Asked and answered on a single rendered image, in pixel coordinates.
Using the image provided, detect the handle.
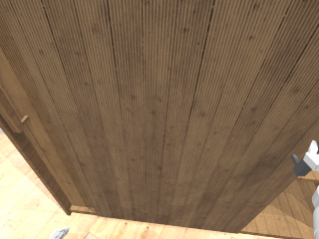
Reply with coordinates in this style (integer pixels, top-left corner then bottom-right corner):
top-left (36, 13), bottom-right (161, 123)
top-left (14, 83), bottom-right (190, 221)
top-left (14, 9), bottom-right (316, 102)
top-left (290, 142), bottom-right (319, 176)
top-left (0, 89), bottom-right (25, 133)

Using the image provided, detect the robot left hand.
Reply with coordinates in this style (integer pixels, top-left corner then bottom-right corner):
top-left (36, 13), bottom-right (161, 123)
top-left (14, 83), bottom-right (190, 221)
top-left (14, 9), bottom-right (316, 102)
top-left (49, 226), bottom-right (70, 239)

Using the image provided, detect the wardrobe door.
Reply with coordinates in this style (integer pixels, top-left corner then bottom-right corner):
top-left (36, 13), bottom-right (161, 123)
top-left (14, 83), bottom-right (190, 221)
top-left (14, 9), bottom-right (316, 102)
top-left (0, 0), bottom-right (319, 234)
top-left (0, 12), bottom-right (94, 208)

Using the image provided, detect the robot right hand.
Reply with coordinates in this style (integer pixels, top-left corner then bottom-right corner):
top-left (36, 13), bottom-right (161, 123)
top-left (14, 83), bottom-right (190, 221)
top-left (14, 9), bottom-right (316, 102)
top-left (303, 140), bottom-right (319, 172)

